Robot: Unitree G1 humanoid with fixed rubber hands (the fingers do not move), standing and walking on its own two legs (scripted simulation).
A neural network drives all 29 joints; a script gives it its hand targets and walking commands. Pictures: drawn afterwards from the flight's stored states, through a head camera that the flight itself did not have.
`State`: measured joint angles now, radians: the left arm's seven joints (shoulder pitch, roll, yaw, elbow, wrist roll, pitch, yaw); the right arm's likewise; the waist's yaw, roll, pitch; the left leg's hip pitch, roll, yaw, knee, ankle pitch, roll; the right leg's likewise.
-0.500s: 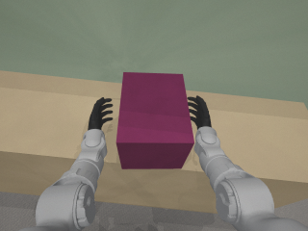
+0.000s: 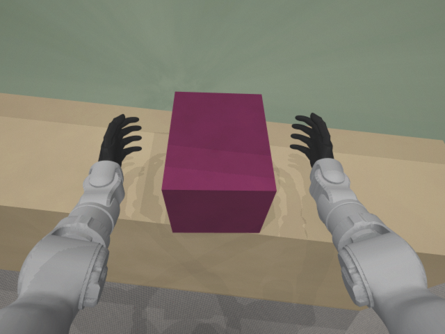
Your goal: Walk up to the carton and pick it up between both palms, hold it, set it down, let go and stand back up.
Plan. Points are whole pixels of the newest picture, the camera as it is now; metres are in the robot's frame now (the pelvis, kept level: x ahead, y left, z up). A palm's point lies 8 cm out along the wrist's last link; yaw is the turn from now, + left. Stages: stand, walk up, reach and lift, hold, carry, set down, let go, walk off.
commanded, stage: set down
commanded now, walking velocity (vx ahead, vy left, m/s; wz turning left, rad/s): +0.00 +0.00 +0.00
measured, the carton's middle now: (217, 162) +0.46 +0.02 +0.01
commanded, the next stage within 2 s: none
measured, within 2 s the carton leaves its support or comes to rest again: neither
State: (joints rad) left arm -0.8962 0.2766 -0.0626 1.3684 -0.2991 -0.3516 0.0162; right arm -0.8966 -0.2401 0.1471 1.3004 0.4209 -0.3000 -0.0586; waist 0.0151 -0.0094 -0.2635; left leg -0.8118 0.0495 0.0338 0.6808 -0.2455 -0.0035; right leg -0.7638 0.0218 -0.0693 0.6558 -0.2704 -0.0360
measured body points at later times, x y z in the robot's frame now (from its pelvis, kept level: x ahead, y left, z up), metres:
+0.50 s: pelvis +0.01 +0.00 +0.03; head +0.03 +0.02 +0.48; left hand +0.44 +0.23 +0.12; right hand +0.45 -0.17 +0.14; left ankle +0.03 +0.12 -0.71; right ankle +0.01 -0.10 -0.71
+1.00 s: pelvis +0.02 +0.01 +0.04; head +0.02 +0.02 +0.49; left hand +0.36 +0.24 +0.08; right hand +0.37 -0.17 +0.09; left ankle +0.03 +0.12 -0.71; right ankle +0.01 -0.10 -0.71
